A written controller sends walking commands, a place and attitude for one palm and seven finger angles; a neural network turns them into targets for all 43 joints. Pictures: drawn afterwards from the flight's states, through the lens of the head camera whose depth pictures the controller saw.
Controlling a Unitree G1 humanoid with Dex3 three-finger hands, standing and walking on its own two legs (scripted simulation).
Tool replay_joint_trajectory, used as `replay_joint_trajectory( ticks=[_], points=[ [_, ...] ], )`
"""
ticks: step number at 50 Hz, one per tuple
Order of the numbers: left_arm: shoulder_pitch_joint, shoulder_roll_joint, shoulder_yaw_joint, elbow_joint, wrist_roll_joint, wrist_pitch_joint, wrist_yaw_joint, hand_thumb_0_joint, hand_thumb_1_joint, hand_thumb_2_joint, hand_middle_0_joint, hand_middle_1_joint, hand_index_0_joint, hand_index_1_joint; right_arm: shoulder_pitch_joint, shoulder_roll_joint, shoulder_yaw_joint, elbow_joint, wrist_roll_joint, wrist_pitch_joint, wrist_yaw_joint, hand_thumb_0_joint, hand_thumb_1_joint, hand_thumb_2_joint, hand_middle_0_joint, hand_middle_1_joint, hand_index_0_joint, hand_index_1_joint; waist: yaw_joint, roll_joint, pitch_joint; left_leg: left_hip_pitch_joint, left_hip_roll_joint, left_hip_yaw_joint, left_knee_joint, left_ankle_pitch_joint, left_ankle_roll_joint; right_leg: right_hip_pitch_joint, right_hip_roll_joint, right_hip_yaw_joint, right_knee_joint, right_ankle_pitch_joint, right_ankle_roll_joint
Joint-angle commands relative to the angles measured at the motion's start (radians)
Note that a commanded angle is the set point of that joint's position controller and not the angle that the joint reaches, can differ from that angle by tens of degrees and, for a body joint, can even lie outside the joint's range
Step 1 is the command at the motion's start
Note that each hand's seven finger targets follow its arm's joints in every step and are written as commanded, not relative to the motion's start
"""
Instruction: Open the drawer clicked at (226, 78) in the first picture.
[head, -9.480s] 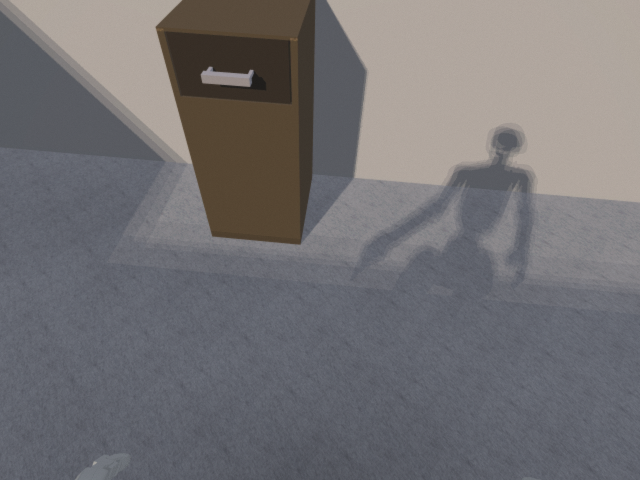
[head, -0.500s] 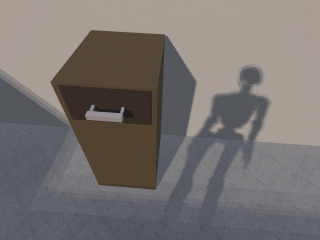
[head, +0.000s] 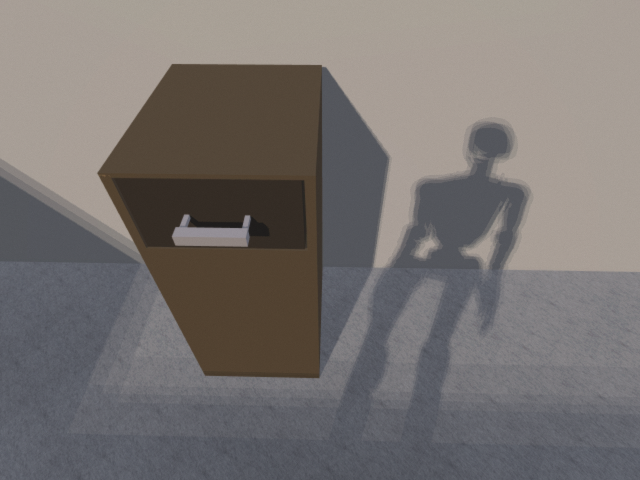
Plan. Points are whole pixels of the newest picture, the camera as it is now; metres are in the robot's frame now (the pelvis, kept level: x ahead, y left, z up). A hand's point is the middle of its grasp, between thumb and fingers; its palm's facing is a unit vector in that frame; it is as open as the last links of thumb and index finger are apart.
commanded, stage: look again from close up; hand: left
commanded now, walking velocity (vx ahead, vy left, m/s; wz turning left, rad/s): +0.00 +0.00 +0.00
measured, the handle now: (214, 228) +0.54 +0.23 -0.04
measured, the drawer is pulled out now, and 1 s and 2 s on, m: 0.00 0.00 0.00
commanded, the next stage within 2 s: raise the hand with hooked fingers in 0.26 s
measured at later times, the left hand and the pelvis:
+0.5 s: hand out of the picture +0.12 +0.22 -0.10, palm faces -0.07 -0.87 -0.49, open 7.3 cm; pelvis +0.01 +0.02 +0.00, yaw -1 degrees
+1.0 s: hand (150, 420) +0.20 +0.23 -0.03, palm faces +0.09 -0.05 -0.99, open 9.8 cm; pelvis +0.00 -0.03 -0.05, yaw +1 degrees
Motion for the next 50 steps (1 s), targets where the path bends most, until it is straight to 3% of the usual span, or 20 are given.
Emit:
replay_joint_trajectory(
  ticks=[1,17,18,19,20,21,22,23,24,26,28,30,31,33,36,37,41,42,46,50],
  points=[
    [0.044,0.078,0.014,-0.040,0.001,-0.013,0.004,0.000,0.900,0.900,-0.200,-0.300,-0.200,-0.300,0.072,-0.071,0.003,-0.021,0.007,-0.024,-0.008,0.000,-0.900,-0.900,0.200,0.300,0.200,0.300,0.019,-0.025,0.094,-0.128,0.108,-0.139,-0.200,0.149,0.030,0.079,-0.089,0.102,-0.061,0.073,-0.027],
    [0.032,0.096,0.014,-0.040,0.000,-0.001,0.006,0.000,0.900,0.900,-0.200,-0.300,-0.200,-0.300,0.044,-0.095,0.008,0.031,0.008,-0.024,-0.014,0.000,-0.900,-0.900,0.200,0.300,0.200,0.300,0.022,-0.028,0.087,-0.006,0.099,-0.104,-0.216,0.301,0.027,0.090,-0.105,0.099,-0.067,0.164,-0.007],
    [0.078,0.149,0.014,-0.008,0.012,-0.011,0.045,0.000,0.900,0.900,-0.200,-0.300,-0.200,-0.300,-0.056,-0.146,-0.007,-0.042,0.027,-0.022,-0.004,0.000,-0.900,-0.900,0.200,0.300,0.200,0.300,0.048,-0.173,0.140,-0.093,0.121,-0.079,-0.045,0.422,-0.003,0.048,-0.145,0.123,-0.069,0.451,0.010],
    [-0.746,0.472,0.018,-1.517,0.199,-0.166,0.055,0.000,0.877,0.890,-0.202,-0.315,-0.202,-0.315,-0.083,-0.308,-0.020,-0.388,0.067,-0.166,-0.037,0.000,-0.900,-0.900,0.200,0.300,0.200,0.300,-0.049,0.147,-0.376,0.187,0.019,-0.083,-0.144,0.527,0.021,0.106,-0.014,0.182,0.026,0.349,-0.020],
    [-0.282,0.387,0.026,-1.218,0.216,-0.073,0.120,0.000,0.853,0.880,-0.203,-0.330,-0.203,-0.330,-0.167,-0.217,-0.011,-0.349,0.050,-0.267,-0.076,0.000,-0.900,-0.900,0.200,0.300,0.200,0.300,0.030,0.255,-0.304,0.236,0.067,-0.072,-0.169,0.689,-0.023,0.017,-0.015,0.079,0.082,0.070,-0.031],
    [-0.238,0.297,0.002,-1.176,0.154,-0.009,0.174,0.000,0.830,0.870,-0.205,-0.345,-0.205,-0.345,-0.140,-0.221,-0.038,-0.273,0.060,-0.298,-0.077,0.000,-0.900,-0.900,0.200,0.300,0.200,0.300,0.007,0.252,-0.218,0.135,0.065,-0.069,-0.185,0.566,-0.067,-0.049,-0.009,0.036,0.125,-0.057,-0.014],
    [0.047,0.100,-0.102,-1.021,0.189,0.085,0.185,0.000,0.807,0.860,-0.207,-0.360,-0.207,-0.360,-0.127,-0.158,-0.026,-0.271,0.068,-0.299,-0.073,0.000,-0.900,-0.900,0.200,0.300,0.200,0.300,0.011,0.148,-0.140,0.062,0.070,-0.093,-0.199,0.471,-0.068,-0.102,-0.008,0.026,0.126,-0.090,-0.003],
    [-0.098,0.105,-0.149,-1.206,0.222,0.075,0.188,0.000,0.783,0.850,-0.208,-0.375,-0.208,-0.375,-0.168,-0.184,-0.024,-0.352,0.072,-0.309,-0.063,0.000,-0.900,-0.900,0.200,0.300,0.200,0.300,-0.003,0.115,-0.029,-0.003,0.056,-0.106,-0.180,0.387,-0.060,-0.119,-0.015,0.023,0.101,-0.054,-0.001],
    [-0.064,0.175,-0.107,-1.224,0.314,0.060,0.210,0.000,0.760,0.840,-0.210,-0.390,-0.210,-0.390,-0.191,-0.227,-0.034,-0.369,0.051,-0.314,-0.059,0.000,-0.900,-0.900,0.200,0.300,0.200,0.300,0.003,0.091,-0.075,-0.011,0.050,-0.115,-0.130,0.336,-0.051,-0.134,-0.005,0.041,0.070,-0.015,-0.012],
    [-0.020,0.215,-0.108,-1.224,0.489,0.060,0.260,0.000,0.713,0.820,-0.213,-0.420,-0.213,-0.420,-0.210,-0.252,-0.038,-0.450,0.016,-0.286,-0.039,0.000,-0.900,-0.900,0.200,0.300,0.200,0.300,-0.011,-0.006,-0.062,-0.108,0.015,-0.141,-0.053,0.287,-0.036,-0.171,0.010,0.064,0.072,0.014,-0.030],
    [0.166,0.168,-0.117,-1.123,0.655,0.079,0.296,0.000,0.667,0.800,-0.217,-0.450,-0.217,-0.450,-0.243,-0.248,-0.064,-0.526,-0.008,-0.225,-0.006,0.000,-0.900,-0.900,0.200,0.300,0.200,0.300,0.039,-0.187,-0.063,-0.159,0.011,-0.124,-0.002,0.288,-0.032,-0.204,0.028,0.057,0.079,-0.056,-0.036],
    [0.375,0.138,-0.117,-1.034,0.803,0.083,0.317,0.000,0.620,0.780,-0.220,-0.480,-0.220,-0.480,-0.294,-0.248,-0.080,-0.588,-0.021,-0.134,0.031,0.000,-0.900,-0.900,0.200,0.300,0.200,0.300,0.092,-0.282,-0.036,-0.231,-0.007,-0.068,0.025,0.234,-0.030,-0.208,0.034,0.079,0.078,-0.076,-0.049],
    [0.459,0.159,-0.078,-1.002,0.855,0.069,0.320,0.000,0.597,0.770,-0.222,-0.495,-0.222,-0.495,-0.306,-0.242,-0.083,-0.605,-0.015,-0.085,0.052,0.000,-0.900,-0.900,0.200,0.300,0.200,0.300,0.131,-0.282,-0.036,-0.278,-0.012,-0.048,0.028,0.250,-0.035,-0.180,0.033,0.104,0.092,-0.020,-0.057],
    [0.403,0.212,-0.046,-1.093,0.937,0.015,0.336,0.000,0.550,0.750,-0.225,-0.525,-0.225,-0.525,-0.375,-0.234,-0.073,-0.673,-0.006,-0.019,0.079,0.000,-0.900,-0.900,0.200,0.300,0.200,0.300,0.153,-0.264,-0.105,-0.301,-0.029,-0.019,0.047,0.227,-0.035,-0.138,0.028,0.133,0.130,0.060,-0.064],
    [0.306,0.327,0.059,-1.221,1.037,-0.029,0.401,0.000,0.480,0.720,-0.230,-0.570,-0.230,-0.570,-0.408,-0.218,-0.063,-0.713,-0.011,0.038,0.094,0.000,-0.900,-0.900,0.200,0.300,0.200,0.300,0.179,-0.088,-0.166,-0.302,-0.047,-0.018,0.080,0.208,-0.033,-0.134,0.031,0.172,0.176,0.083,-0.072],
    [0.235,0.345,0.068,-1.278,1.071,-0.028,0.430,0.000,0.457,0.710,-0.232,-0.585,-0.232,-0.585,-0.410,-0.210,-0.065,-0.728,-0.023,0.053,0.094,0.000,-0.900,-0.900,0.200,0.300,0.200,0.300,0.170,-0.013,-0.206,-0.285,-0.051,-0.013,0.100,0.196,-0.025,-0.152,0.029,0.189,0.184,0.083,-0.072],
    [-0.132,0.430,0.109,-1.465,1.144,-0.057,0.529,0.000,0.363,0.670,-0.238,-0.645,-0.238,-0.645,-0.357,-0.190,-0.075,-0.705,-0.055,0.076,0.069,0.000,-0.900,-0.900,0.200,0.300,0.200,0.300,0.089,0.038,-0.368,-0.187,-0.049,-0.065,0.230,0.221,-0.005,-0.292,0.025,0.272,0.237,0.099,-0.063],
    [-0.168,0.406,0.085,-1.483,1.133,-0.070,0.543,0.000,0.340,0.660,-0.240,-0.660,-0.240,-0.660,-0.362,-0.184,-0.076,-0.708,-0.056,0.073,0.059,0.000,-0.900,-0.900,0.200,0.300,0.200,0.300,0.071,0.042,-0.382,-0.160,-0.051,-0.065,0.255,0.200,0.004,-0.324,0.014,0.282,0.227,0.079,-0.057],
    [-0.262,0.403,0.053,-1.450,1.081,-0.133,0.530,0.000,0.247,0.620,-0.247,-0.720,-0.247,-0.720,-0.362,-0.189,-0.068,-0.671,-0.055,0.057,0.043,0.000,-0.900,-0.900,0.200,0.300,0.200,0.300,0.007,0.029,-0.322,-0.187,-0.058,-0.068,0.328,0.148,0.013,-0.417,0.007,0.268,0.226,0.053,-0.044],
    [-0.183,0.403,0.048,-1.281,1.040,-0.035,0.458,0.000,0.153,0.580,-0.253,-0.780,-0.253,-0.780,-0.374,-0.192,-0.058,-0.664,-0.040,0.065,0.034,0.000,-0.900,-0.900,0.200,0.300,0.200,0.300,0.030,-0.050,-0.295,-0.295,-0.059,-0.041,0.259,0.132,0.018,-0.221,-0.001,0.211,0.179,0.140,-0.018]
  ],
)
